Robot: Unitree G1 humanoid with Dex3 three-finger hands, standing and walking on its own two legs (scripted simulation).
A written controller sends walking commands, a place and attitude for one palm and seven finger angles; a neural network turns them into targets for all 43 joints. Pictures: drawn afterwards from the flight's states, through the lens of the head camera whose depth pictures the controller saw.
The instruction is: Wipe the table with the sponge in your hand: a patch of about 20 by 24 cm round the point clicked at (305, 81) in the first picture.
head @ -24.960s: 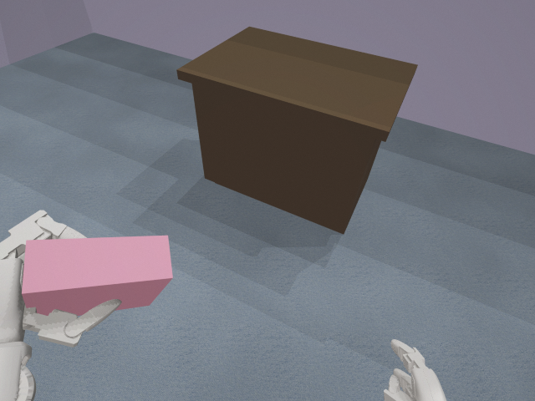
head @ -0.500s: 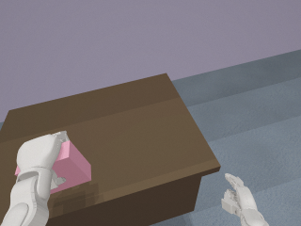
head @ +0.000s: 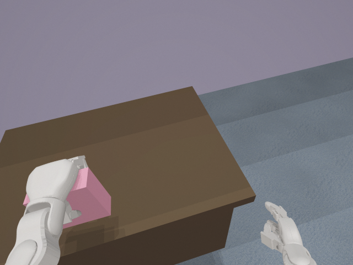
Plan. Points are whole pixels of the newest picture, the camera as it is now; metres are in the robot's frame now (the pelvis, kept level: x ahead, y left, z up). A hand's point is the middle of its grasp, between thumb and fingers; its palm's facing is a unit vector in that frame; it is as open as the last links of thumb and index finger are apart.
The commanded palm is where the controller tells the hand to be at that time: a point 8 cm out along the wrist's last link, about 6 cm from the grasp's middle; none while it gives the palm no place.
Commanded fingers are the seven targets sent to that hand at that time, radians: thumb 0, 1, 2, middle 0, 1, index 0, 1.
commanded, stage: move the sponge above the wiping area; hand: left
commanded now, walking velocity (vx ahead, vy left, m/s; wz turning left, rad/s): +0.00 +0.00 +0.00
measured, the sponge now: (77, 204) +0.21 +0.28 +0.03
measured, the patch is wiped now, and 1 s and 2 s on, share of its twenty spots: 0.00 0.00 0.00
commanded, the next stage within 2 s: none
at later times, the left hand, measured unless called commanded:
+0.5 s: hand (71, 193) +0.21 +0.28 +0.07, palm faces +0.03 -0.09 -1.00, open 9.5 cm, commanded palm +0.19 +0.28 +0.13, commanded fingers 0.00 0.10 1.30 -1.20 -1.60 -1.20 -1.60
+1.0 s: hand (75, 191) +0.23 +0.28 +0.06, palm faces +0.01 -0.09 -1.00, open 9.5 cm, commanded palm +0.20 +0.28 +0.12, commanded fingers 0.00 0.10 1.30 -1.20 -1.60 -1.20 -1.60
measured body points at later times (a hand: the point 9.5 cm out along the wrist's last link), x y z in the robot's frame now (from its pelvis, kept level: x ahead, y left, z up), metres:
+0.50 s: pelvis +0.00 +0.01 +0.00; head -0.01 -0.03 +0.45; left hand +0.21 +0.28 +0.13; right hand +0.24 -0.19 -0.08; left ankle -0.01 +0.14 -0.74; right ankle +0.00 -0.13 -0.74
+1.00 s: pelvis +0.00 +0.00 +0.00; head -0.01 -0.04 +0.45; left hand +0.22 +0.28 +0.11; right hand +0.23 -0.21 -0.09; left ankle -0.01 +0.14 -0.74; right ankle +0.00 -0.13 -0.74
